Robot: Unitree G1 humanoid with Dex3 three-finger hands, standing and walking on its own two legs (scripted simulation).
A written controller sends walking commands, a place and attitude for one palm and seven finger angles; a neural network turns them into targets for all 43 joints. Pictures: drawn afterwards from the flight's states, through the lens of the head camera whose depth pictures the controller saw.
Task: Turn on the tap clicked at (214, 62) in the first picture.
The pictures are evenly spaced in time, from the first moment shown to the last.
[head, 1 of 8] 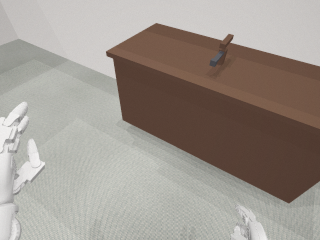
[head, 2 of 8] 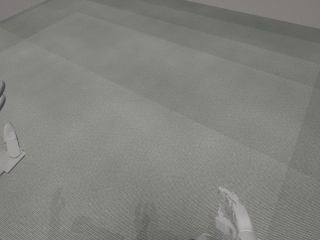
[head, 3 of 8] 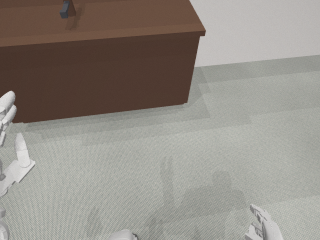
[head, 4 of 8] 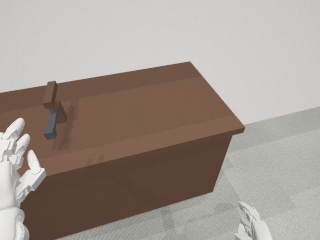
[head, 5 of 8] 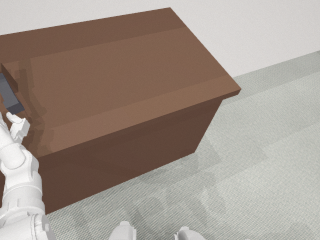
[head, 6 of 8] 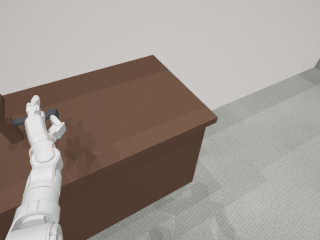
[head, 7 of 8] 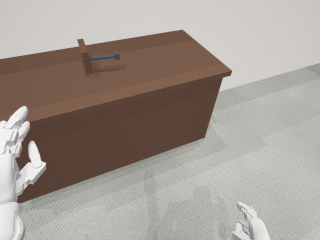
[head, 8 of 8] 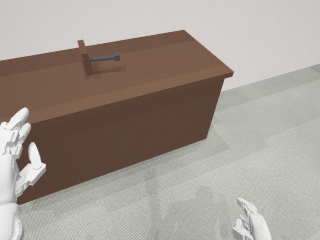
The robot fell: no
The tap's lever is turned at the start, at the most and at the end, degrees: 0 80 80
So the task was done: yes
